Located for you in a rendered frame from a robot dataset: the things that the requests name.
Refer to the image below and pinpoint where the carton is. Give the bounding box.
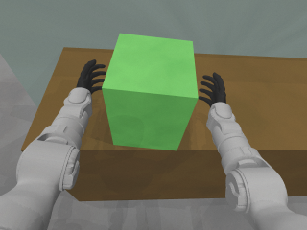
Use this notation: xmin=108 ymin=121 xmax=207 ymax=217
xmin=102 ymin=33 xmax=199 ymax=151

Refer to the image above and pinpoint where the right robot upper arm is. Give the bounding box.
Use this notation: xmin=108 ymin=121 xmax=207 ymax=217
xmin=225 ymin=167 xmax=307 ymax=230

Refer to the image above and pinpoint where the right robot hand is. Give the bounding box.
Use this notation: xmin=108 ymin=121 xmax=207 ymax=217
xmin=198 ymin=72 xmax=226 ymax=108

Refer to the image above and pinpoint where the robot right forearm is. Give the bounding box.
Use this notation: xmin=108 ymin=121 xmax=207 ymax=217
xmin=206 ymin=102 xmax=288 ymax=203

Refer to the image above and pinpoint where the left robot upper arm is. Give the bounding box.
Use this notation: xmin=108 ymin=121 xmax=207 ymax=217
xmin=0 ymin=140 xmax=81 ymax=230

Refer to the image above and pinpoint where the pedestal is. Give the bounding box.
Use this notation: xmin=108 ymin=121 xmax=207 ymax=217
xmin=21 ymin=47 xmax=307 ymax=201

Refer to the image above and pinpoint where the left robot hand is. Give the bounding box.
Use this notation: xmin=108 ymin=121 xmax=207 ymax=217
xmin=76 ymin=59 xmax=106 ymax=94

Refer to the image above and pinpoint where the robot left forearm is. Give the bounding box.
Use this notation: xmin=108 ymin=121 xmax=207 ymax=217
xmin=16 ymin=87 xmax=93 ymax=182

